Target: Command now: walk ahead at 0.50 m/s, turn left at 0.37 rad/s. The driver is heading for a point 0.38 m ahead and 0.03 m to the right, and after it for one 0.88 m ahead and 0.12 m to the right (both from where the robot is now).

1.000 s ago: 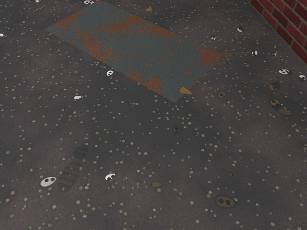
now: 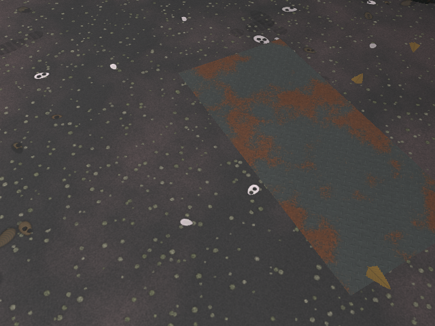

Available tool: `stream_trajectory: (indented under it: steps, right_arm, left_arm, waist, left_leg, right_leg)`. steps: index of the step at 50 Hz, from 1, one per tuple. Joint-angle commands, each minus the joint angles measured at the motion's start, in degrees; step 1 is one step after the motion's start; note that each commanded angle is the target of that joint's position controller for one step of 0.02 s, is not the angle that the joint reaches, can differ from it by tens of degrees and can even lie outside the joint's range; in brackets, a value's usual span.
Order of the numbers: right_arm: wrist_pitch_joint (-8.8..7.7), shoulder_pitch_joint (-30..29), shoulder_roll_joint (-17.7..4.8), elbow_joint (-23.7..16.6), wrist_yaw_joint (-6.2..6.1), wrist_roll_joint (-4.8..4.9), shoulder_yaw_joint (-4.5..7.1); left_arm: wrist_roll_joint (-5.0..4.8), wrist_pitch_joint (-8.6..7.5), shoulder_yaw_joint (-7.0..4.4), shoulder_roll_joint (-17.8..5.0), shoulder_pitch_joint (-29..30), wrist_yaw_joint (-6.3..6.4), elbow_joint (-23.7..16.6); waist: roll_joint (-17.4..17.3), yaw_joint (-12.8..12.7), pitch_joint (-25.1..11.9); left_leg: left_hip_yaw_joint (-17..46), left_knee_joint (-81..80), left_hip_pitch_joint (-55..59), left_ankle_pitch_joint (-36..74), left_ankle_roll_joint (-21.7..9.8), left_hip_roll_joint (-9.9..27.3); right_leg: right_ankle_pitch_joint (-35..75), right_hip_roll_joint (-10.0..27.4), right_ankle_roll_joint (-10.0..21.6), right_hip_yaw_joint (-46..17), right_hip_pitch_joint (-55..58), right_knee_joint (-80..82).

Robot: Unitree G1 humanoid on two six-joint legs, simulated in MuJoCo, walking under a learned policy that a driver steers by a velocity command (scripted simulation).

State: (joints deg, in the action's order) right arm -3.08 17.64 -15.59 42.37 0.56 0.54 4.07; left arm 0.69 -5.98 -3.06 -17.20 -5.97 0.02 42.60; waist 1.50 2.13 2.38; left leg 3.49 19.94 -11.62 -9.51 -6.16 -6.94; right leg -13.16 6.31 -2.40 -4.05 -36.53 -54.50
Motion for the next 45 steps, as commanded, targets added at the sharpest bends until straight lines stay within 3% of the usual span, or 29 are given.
stream_trajectory:
  steps: [1,4,8,10,11,12,13,14,15,16,17,18,19,20,23,26,30,32,34,35,36,37,38,39,40,41,42,43,45]
  right_arm:
    - [-0.94,-1.6,-8.9,-3.9,-1.08,0.19,2.16]
    - [-0.86,2.1,-9.2,-2.2,-0.99,0.25,2.05]
    - [-0.42,4.9,-9.4,-0.4,-0.99,0.43,2.06]
    - [0.1,4.7,-9.8,0.0,-1.21,0.27,2.27]
    - [0.33,3.4,-9.9,-0.2,-1.27,0.31,2.24]
    - [0.45,2.6,-8.8,-0.6,-1.25,0.1,1.75]
    - [0.45,2.1,-6.7,-2.1,-1.32,-0.76,0.68]
    - [-0.51,10.8,-2.1,-2.2,-1.09,0.37,-0.59]
    - [-1.09,8.5,-6.2,-1.6,-0.95,0.82,-0.18]
    - [-1.38,2.1,-9.1,-3.0,-0.75,1.49,0.66]
    - [-1.61,-1.9,-8.6,-4.1,-0.81,1.04,0.42]
    - [-1.77,-3.9,-8.0,-4.7,-0.75,0.16,0.55]
    - [-1.62,-3.1,-7.4,-4.5,-0.68,-0.12,0.75]
    - [-1.34,-1.8,-6.4,-4.1,-0.6,0.02,0.62]
    - [-0.55,-2.1,-4.0,-4.4,-1.05,-0.64,-0.03]
    - [-0.67,-5.4,-2.1,-4.7,-0.96,-0.84,-0.87]
    - [-0.8,-11.1,-2.9,-5.6,-0.28,-0.55,-0.65]
    - [-1.03,-12.3,-4.0,-6.2,0.1,-0.8,-0.22]
    - [-1.34,-8.7,-5.0,-4.9,0.23,-1.43,0.42]
    - [-1.49,-6.2,-7.2,-4.1,-0.15,-1.92,1.08]
    - [-1.44,-3.9,-11.1,-4.4,-0.64,-2.77,1.76]
    - [-0.54,-2.8,-7.9,-4.4,-1.01,-3.24,0.78]
    - [0.21,-1.4,-3.8,-3.6,-0.78,-2.16,-0.26]
    - [0.58,-3.0,-4.1,-3.2,-0.56,-1.43,-0.35]
    - [0.89,-5.7,-5.4,-3.4,-0.71,-1.32,-0.03]
    - [1.1,-7.6,-7.0,-3.2,-0.87,-1.14,0.54]
    - [1.24,-8.8,-8.7,-2.9,-1.12,-1.18,1.21]
    - [1.35,-10.1,-9.6,-2.7,-1.36,-1.14,1.69]
    - [0.75,-12.0,-8.5,-2.4,-1.92,-0.88,1.7]
  left_arm:
    - [0.2,-0.06,-0.21,-2.3,1.4,-0.23,-3.0]
    - [-0.7,-0.59,0.1,-2.2,6.7,-0.98,-4.4]
    - [-0.89,-1.26,-0.52,-4.3,9.7,-1.83,-6.1]
    - [-0.95,-1.54,-0.91,-5.2,7.6,-2.06,-5.9]
    - [-0.87,-1.7,-1.48,-6.1,3.7,-1.97,-5.0]
    - [-0.56,-1.84,-2.5,-8.1,-3.4,-1.72,-3.1]
    - [0.17,-1.85,-3.25,-11.1,-13.2,-1.41,-1.8]
    - [0.03,-1.18,-4.5,-14.9,-18.6,-1.73,0.5]
    - [-1.7,-0.92,-3.08,-9.5,-19.1,-1.98,0.7]
    - [-1.69,-0.59,-2.27,-7.0,-15.2,-1.69,0.0]
    - [-0.86,-0.13,-1.84,-6.3,-11.5,-1.47,-0.8]
    - [-0.38,0.04,-1.43,-5.3,-9.3,-1.51,-0.8]
    - [0.13,-0.16,-1.0,-4.4,-8.3,-1.48,-0.9]
    - [0.04,-0.25,-0.9,-4.1,-7.9,-1.54,-0.8]
    - [-0.36,-0.55,-1.22,-5.7,-7.4,-1.27,0.4]
    - [-0.61,0.45,-1.65,-7.2,-7.4,-0.5,1.4]
    - [-1.19,1.76,-1.47,-7.2,-11.0,-0.06,3.8]
    - [-1.41,2.37,-1.53,-7.5,-10.7,0.06,4.5]
    - [-1.76,2.88,-1.4,-7.2,-9.0,0.26,4.7]
    - [-1.28,2.76,-1.06,-6.1,-10.5,0.28,5.0]
    - [0.36,2.06,-0.17,-3.7,-14.1,0.09,4.5]
    - [0.09,1.96,1.49,0.4,-20.3,-0.11,6.2]
    - [-1.09,2.89,0.96,-2.5,-17.6,-0.23,6.4]
    - [-1.84,4.01,0.02,-5.4,-14.1,-0.05,5.2]
    - [-1.97,5.3,-0.5,-6.1,-11.2,0.58,4.6]
    - [-1.7,6.51,-0.84,-6.2,-11.0,1.13,4.5]
    - [-1.68,7.43,-1.18,-6.4,-11.2,1.57,4.5]
    - [-1.64,7.85,-1.34,-6.0,-12.0,1.81,4.5]
    - [-1.36,7.7,-1.67,-5.0,-12.7,2.04,4.7]
  waist:
    - [-4.3,-0.5,-2.8]
    - [-5.5,2.5,-1.9]
    - [-6.1,3.1,-0.4]
    - [-7.5,1.5,-0.6]
    - [-7.9,-1.0,-2.5]
    - [-7.0,-4.5,-7.6]
    - [-2.4,-8.5,-16.2]
    - [14.7,-5.8,-23.5]
    - [11.8,-7.7,-21.4]
    - [6.6,-8.2,-12.4]
    - [1.8,-7.0,-7.9]
    - [0.5,-5.6,-4.0]
    - [1.9,-3.8,-3.6]
    - [3.0,-2.9,-3.6]
    - [2.6,-1.3,-2.8]
    - [2.9,-2.2,-4.5]
    - [3.4,-4.7,-5.4]
    - [3.8,-4.4,-5.2]
    - [2.9,-1.7,-6.3]
    - [0.9,-1.2,-8.0]
    - [-5.9,-2.6,-13.8]
    - [-13.8,-2.9,-20.7]
    - [-13.6,-0.6,-21.7]
    - [-10.4,-0.3,-17.4]
    - [-7.9,-0.8,-13.4]
    - [-7.4,-1.5,-10.8]
    - [-9.4,-2.1,-9.1]
    - [-11.4,-2.9,-7.5]
    - [-12.1,-3.9,-6.2]
  left_leg:
    - [7.0,-7.6,-3.0,16.9,-8.2,12.0]
    - [7.6,-7.7,-2.1,9.2,-6.7,12.7]
    - [12.1,-3.1,8.0,10.3,-6.1,17.3]
    - [13.3,-0.3,11.4,16.6,-5.1,18.7]
    - [12.3,3.7,11.8,25.0,-4.1,17.6]
    - [9.8,12.1,10.0,31.2,-2.6,14.5]
    - [6.8,27.6,1.0,21.3,-0.5,10.8]
    - [2.4,48.3,-21.3,-12.8,4.3,1.5]
    - [6.9,54.4,-29.8,-23.1,4.3,3.0]
    - [6.0,55.9,-33.5,-18.5,4.0,6.0]
    - [3.4,53.8,-32.3,-13.9,3.9,8.8]
    - [2.5,49.9,-31.2,-11.0,4.2,10.5]
    - [2.5,47.2,-27.9,-9.0,4.3,12.1]
    - [2.0,45.3,-25.8,-8.3,4.7,12.6]
    - [-0.4,37.1,-23.4,-7.7,7.1,12.5]
    - [-2.4,24.8,-18.2,3.1,7.8,11.2]
    - [-2.3,14.5,-14.4,12.9,7.1,8.8]
    - [-1.7,11.4,-13.5,10.8,5.8,8.5]
    - [-2.4,5.4,-7.3,13.8,3.9,7.4]
    - [-1.3,3.2,-0.9,24.9,2.4,8.9]
    - [6.2,8.7,12.2,48.3,-1.8,17.6]
    - [16.0,9.7,22.3,55.2,-10.9,27.9]
    - [19.5,7.2,20.5,47.1,-12.6,29.0]
    - [18.2,4.8,16.1,35.0,-10.7,27.5]
    - [16.4,2.5,11.4,25.6,-9.0,26.2]
    - [14.7,-1.4,6.1,10.2,-7.7,25.1]
    - [14.0,-5.5,1.4,-5.7,-6.7,24.1]
    - [12.9,-8.7,-2.8,-14.6,-6.2,23.1]
    - [8.9,-11.4,-6.9,-17.9,-5.3,22.2]
  right_leg:
    - [13.4,-1.3,-1.3,2.6,4.7,12.1]
    - [22.5,-3.3,-0.6,3.2,7.7,20.5]
    - [16.1,-3.7,2.4,2.0,3.3,25.5]
    - [10.9,-4.4,4.2,2.7,5.1,26.5]
    - [10.0,-5.8,5.5,4.2,10.5,28.2]
    - [12.3,-5.6,7.6,4.3,21.2,28.3]
    - [14.3,3.2,11.6,-5.4,37.3,26.1]
    - [2.0,15.1,21.1,-31.0,57.6,30.4]
    - [-10.8,15.7,20.3,-39.3,57.9,36.4]
    - [-12.4,13.9,17.7,-31.4,50.9,37.6]
    - [-7.6,11.6,16.1,-24.9,43.1,38.5]
    - [-1.6,9.7,16.1,-20.8,36.6,40.1]
    - [3.1,8.0,15.6,-17.6,32.8,41.2]
    - [6.0,6.8,15.7,-15.3,30.9,42.4]
    - [32.2,6.2,16.7,-7.3,27.0,42.5]
    - [41.3,3.1,14.4,0.4,25.5,41.3]
    - [36.4,3.1,12.8,1.1,29.2,39.3]
    - [34.2,4.4,12.1,-0.5,31.2,36.4]
    - [31.0,3.4,10.2,-0.9,31.3,30.8]
    - [28.9,0.6,8.0,0.1,29.9,26.0]
    - [15.3,-3.2,5.1,2.0,22.3,17.1]
    - [-11.7,-6.5,1.7,2.1,13.4,5.7]
    - [-28.0,-6.1,0.2,-0.6,10.8,-0.6]
    - [-28.7,-4.9,-0.3,-1.5,7.8,-4.0]
    - [-26.3,-4.2,-0.7,-0.7,6.0,-5.8]
    - [-22.6,-3.2,-1.0,-0.1,5.9,-5.3]
    - [-19.0,-2.6,-1.1,1.0,7.1,-5.3]
    - [-16.6,-3.1,-1.0,2.8,8.4,-5.6]
    - [-12.5,-2.8,0.2,4.1,10.4,-4.7]
